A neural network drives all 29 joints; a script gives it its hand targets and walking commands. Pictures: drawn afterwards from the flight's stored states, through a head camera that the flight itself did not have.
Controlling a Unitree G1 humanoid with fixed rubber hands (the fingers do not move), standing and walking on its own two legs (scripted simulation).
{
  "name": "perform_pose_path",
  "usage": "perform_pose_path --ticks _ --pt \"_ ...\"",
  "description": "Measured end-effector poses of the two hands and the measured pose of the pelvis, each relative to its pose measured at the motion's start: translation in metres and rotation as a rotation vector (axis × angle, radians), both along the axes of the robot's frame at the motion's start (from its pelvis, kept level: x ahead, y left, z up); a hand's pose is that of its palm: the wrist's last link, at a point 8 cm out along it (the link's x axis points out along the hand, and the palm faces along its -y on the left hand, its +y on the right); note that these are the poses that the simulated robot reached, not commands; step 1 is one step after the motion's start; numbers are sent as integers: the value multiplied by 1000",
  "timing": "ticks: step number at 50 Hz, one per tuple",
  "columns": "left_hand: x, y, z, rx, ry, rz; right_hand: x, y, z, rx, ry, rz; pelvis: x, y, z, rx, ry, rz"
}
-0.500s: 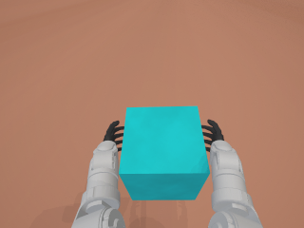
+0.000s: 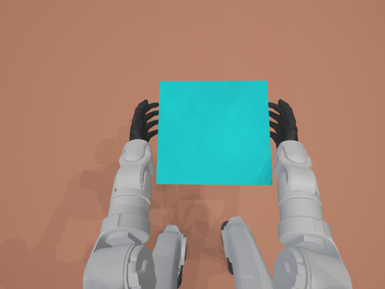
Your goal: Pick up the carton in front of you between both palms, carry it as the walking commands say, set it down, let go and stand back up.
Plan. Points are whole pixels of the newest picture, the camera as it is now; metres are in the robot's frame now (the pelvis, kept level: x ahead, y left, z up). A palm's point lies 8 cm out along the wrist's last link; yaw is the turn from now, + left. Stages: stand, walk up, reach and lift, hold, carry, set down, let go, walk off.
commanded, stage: set down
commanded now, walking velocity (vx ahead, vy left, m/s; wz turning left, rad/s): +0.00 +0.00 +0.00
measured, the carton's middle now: (210, 142) +0.43 -0.04 -0.15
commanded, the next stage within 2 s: none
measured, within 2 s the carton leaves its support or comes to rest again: rests again in 1.58 s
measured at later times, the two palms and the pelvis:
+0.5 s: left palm (160, 137) +0.47 +0.10 -0.22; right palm (268, 143) +0.44 -0.20 -0.23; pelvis -0.03 -0.01 -0.13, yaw +2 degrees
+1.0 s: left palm (172, 139) +0.51 +0.08 -0.38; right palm (259, 146) +0.47 -0.22 -0.38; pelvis -0.05 +0.00 -0.23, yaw +2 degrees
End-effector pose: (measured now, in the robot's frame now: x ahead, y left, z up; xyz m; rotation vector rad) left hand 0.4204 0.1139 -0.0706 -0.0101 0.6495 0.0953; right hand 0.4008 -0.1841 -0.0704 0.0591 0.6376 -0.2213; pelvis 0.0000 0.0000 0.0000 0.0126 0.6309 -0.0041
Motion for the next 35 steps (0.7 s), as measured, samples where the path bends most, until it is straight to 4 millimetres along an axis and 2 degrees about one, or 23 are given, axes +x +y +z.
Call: perform_pose_path --ticks 7,23,35 --pt "14 -6 -38 12 29 -15 11 -6 -38 -3 31 -3 -7 -3 -34 5 67 0" --pt "45 -15 -142 26 34 -52 32 -14 -146 -5 38 -22 -29 -9 -121 19 168 7" --pt "66 -23 -214 38 57 -87 46 -22 -216 -18 65 -34 -41 -8 -172 15 179 16"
